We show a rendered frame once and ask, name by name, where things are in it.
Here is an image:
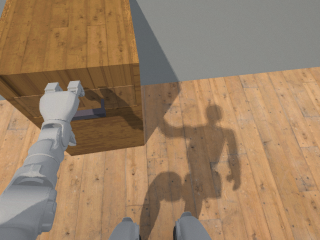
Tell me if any handle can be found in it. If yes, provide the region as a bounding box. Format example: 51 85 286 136
71 99 106 121

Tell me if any left robot hand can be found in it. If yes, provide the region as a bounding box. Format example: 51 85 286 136
39 80 85 146

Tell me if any right robot thigh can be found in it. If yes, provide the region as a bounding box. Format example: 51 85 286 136
175 216 212 240

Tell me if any robot thigh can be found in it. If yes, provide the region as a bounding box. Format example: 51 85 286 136
108 221 140 240
175 216 212 240

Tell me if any robot left forearm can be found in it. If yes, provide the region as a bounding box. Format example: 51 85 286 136
0 119 71 204

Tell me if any robot left upper arm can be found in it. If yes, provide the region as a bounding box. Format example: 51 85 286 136
0 185 57 240

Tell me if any cabinet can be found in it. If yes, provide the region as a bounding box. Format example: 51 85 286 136
0 0 145 156

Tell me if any left robot thigh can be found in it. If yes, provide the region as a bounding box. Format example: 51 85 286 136
108 221 140 240

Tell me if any drawer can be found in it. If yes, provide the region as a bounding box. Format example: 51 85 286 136
14 85 136 117

